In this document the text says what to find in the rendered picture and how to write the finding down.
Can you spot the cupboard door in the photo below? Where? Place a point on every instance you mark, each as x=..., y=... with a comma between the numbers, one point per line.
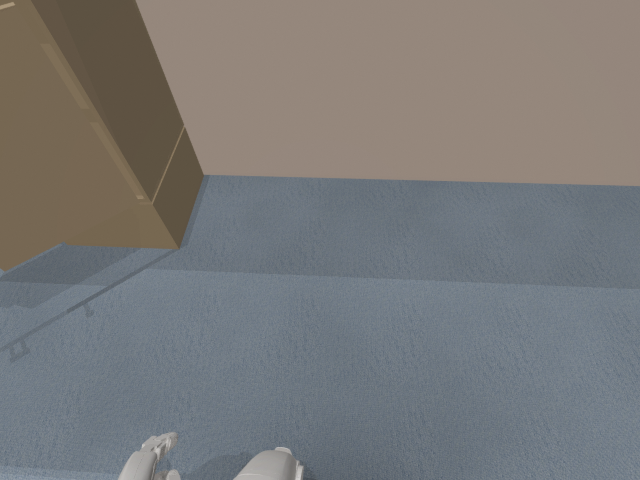
x=57, y=179

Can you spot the left robot hand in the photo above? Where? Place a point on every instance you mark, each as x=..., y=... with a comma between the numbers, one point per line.
x=142, y=464

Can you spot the left robot thigh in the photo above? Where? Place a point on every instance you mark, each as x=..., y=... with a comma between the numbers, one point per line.
x=272, y=465

